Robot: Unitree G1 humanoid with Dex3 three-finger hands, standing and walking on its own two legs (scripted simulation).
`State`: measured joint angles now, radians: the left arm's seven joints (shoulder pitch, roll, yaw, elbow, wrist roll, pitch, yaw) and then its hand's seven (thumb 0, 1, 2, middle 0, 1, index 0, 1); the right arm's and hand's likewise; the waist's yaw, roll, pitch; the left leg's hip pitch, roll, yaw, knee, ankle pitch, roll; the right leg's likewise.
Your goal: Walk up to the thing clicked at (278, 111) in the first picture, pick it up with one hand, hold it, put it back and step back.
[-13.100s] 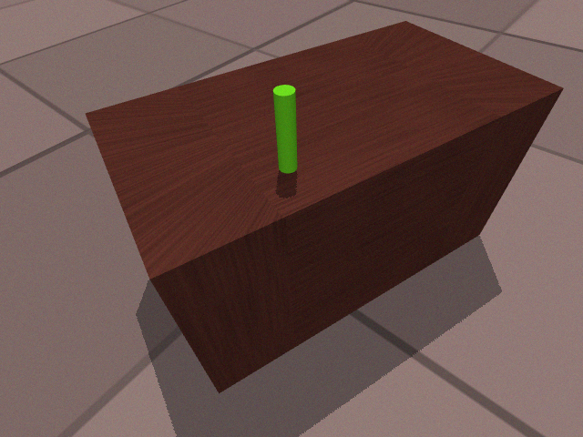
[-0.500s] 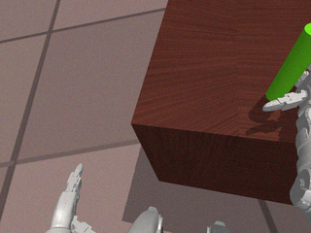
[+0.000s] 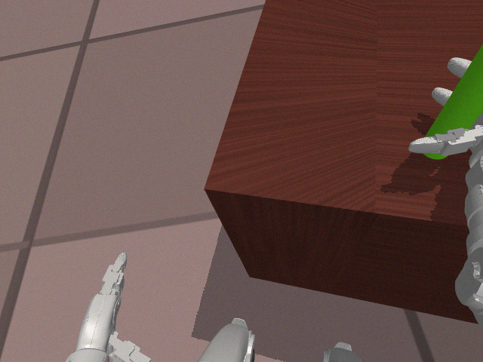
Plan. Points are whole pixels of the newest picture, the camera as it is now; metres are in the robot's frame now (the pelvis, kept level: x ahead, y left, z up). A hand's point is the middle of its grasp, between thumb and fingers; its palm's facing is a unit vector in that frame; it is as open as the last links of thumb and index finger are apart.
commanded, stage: close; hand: right
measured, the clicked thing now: (464, 106) +0.51 -0.21 +0.11
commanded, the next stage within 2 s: settle in 0.30 s
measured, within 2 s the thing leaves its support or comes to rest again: leaves its support in 0.64 s
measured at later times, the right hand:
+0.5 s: hand (451, 123) +0.51 -0.21 +0.07, palm faces +0.15 +0.99 +0.01, open 6.7 cm
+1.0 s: hand (466, 97) +0.51 -0.21 +0.12, palm faces +0.13 +0.99 +0.01, open 6.7 cm
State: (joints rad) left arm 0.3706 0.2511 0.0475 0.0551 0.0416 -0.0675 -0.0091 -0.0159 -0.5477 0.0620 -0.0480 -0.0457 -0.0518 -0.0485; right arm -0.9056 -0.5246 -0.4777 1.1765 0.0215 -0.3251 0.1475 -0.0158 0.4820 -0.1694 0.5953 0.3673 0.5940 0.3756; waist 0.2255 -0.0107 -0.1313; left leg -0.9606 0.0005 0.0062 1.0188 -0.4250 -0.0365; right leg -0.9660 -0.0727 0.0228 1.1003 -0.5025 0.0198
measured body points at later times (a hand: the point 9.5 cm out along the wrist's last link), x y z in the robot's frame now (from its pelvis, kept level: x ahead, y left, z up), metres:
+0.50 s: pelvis +0.00 +0.00 +0.00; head +0.11 -0.03 +0.44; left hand +0.15 +0.27 -0.01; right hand +0.50 -0.26 +0.08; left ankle +0.03 +0.15 -0.66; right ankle +0.00 -0.13 -0.66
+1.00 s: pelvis +0.01 +0.00 +0.02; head +0.10 -0.02 +0.46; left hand +0.16 +0.27 +0.00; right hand +0.50 -0.26 +0.12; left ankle +0.03 +0.15 -0.66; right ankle +0.00 -0.13 -0.66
